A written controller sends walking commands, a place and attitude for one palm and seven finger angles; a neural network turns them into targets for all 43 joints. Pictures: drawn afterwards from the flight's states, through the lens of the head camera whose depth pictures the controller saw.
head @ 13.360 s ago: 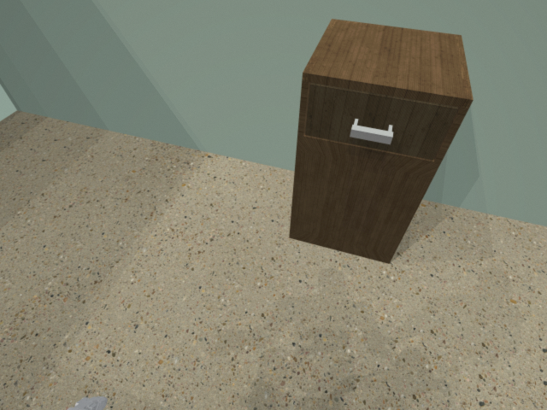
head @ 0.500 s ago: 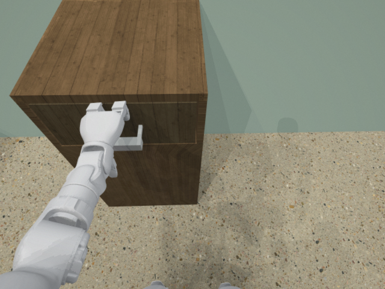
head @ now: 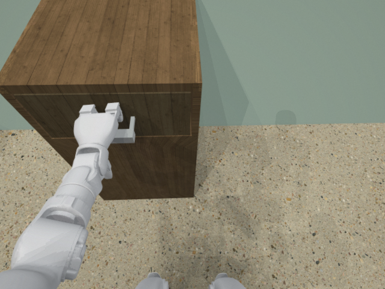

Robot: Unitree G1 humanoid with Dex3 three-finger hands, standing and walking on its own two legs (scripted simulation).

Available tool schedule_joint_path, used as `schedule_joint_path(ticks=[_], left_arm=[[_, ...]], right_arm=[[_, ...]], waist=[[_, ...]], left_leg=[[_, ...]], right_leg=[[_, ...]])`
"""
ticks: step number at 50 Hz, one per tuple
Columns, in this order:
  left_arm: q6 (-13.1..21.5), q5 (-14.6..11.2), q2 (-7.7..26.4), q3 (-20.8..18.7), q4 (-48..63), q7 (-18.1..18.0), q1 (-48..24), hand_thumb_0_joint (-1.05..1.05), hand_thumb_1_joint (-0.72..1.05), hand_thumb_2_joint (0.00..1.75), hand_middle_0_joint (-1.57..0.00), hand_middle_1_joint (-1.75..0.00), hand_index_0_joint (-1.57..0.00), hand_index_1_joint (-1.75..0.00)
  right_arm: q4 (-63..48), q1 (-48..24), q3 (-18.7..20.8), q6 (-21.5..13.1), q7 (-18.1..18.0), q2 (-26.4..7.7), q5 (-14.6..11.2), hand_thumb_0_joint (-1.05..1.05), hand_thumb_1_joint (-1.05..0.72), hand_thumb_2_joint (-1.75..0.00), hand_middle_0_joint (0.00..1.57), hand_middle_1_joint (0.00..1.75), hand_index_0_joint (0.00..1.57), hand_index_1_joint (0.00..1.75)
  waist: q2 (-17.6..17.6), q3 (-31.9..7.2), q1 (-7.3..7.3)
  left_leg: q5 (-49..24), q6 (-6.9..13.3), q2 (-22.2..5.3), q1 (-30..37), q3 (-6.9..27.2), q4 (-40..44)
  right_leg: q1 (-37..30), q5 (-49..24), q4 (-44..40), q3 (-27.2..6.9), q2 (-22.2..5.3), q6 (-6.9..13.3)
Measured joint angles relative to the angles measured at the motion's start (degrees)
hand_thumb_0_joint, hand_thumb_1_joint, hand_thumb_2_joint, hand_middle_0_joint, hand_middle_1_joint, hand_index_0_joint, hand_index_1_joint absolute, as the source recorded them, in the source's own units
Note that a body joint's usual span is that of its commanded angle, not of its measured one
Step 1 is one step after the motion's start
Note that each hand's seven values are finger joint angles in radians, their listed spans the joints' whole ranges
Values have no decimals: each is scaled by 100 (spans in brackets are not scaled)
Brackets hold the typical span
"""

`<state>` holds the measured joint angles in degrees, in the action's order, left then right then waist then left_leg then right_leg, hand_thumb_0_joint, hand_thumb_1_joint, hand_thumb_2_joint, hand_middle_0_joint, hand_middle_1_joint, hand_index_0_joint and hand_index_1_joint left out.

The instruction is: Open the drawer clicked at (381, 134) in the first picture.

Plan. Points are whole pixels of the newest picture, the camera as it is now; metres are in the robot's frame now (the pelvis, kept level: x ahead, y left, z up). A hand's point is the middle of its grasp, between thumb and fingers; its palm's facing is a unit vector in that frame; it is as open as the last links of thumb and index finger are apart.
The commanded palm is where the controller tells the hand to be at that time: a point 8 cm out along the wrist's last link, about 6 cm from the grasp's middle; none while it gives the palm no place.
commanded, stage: lower the fingers behind the handle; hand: left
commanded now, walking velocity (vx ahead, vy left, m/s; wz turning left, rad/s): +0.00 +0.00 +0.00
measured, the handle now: (112, 128) +0.50 +0.19 -0.04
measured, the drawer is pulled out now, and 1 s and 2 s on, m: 0.00 0.00 0.00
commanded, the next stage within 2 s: close the thumb around the handle in 1.08 s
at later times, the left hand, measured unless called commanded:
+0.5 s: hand (111, 148) +0.45 +0.19 -0.05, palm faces -0.05 -0.03 -1.00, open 13.8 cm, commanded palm +0.43 +0.18 +0.01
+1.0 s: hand (114, 151) +0.45 +0.18 -0.06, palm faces -0.04 -0.03 -1.00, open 13.8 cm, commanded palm +0.43 +0.18 +0.00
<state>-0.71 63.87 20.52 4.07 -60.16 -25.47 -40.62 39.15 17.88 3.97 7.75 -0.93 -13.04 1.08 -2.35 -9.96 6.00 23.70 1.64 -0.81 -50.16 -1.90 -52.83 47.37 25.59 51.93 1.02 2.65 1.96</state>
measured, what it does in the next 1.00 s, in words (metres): stands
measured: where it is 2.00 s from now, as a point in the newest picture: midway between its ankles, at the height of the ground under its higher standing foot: outside the picture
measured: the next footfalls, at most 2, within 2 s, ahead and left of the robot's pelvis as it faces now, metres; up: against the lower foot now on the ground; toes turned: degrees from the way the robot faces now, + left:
none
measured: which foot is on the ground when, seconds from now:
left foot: down 0.00-1.00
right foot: down 0.00-1.00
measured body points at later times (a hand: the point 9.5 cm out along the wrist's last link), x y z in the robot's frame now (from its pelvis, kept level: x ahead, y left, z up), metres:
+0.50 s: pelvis -0.01 +0.01 -0.02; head +0.11 +0.01 +0.42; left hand +0.45 +0.19 +0.01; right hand +0.02 -0.26 -0.15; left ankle +0.01 +0.10 -0.68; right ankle -0.02 -0.10 -0.68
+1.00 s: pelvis -0.01 +0.01 -0.03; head +0.10 +0.01 +0.41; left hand +0.44 +0.18 +0.00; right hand +0.01 -0.26 -0.16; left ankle +0.01 +0.10 -0.68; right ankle -0.02 -0.10 -0.68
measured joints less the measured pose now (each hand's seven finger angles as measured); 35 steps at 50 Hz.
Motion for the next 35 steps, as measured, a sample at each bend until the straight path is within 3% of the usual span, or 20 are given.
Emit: schedule_joint_path(ticks=[11, 22, 35], left_arm=[[248, 77, 47, -12, -14, -88, -36, 0, -49, 30, -32, -120, -32, -120], [-1, 113, -44, -28, -118, -312, -67, 0, -49, 30, -32, -120, -32, -120], [-37, 201, -108, -54, -294, -503, -132, 0, -49, 30, -32, -120, -32, -120]], right_arm=[[82, 70, 22, -57, -1, -10, 49, 0, -90, -90, 20, 30, 20, 30], [97, 32, 14, -12, 63, 40, 99, 0, -90, -90, 20, 30, 20, 30], [89, -32, -43, -22, 75, 51, 131, 0, -90, -90, 20, 30, 20, 30]], waist=[[-6, -78, 34], [-45, -113, 69], [-50, -173, 107]], left_leg=[[118, 8, -7, -409, 38, -343], [203, 42, -19, -673, 3, -587], [273, 59, -24, -978, 3, -867]], right_leg=[[378, 111, 303, 45, 4, -4], [643, 175, 530, 15, 10, -38], [946, 248, 812, 23, 9, -49]])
